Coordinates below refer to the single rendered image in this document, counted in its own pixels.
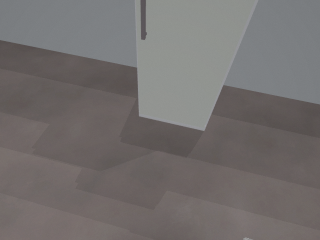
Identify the fridge door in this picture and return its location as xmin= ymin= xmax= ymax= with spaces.
xmin=136 ymin=0 xmax=255 ymax=128

